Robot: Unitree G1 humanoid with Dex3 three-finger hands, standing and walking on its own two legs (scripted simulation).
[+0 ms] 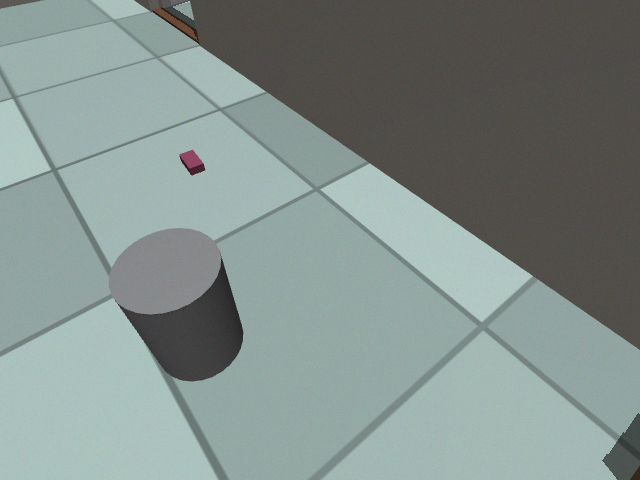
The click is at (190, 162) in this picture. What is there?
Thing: flat box
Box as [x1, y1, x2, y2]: [179, 150, 204, 175]
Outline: 192,150 179,154 181,161 191,175 204,170 203,163
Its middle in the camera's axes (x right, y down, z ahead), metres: -0.66 -0.40 +2.02
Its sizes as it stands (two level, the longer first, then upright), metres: 0.145 0.075 0.044
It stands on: the floor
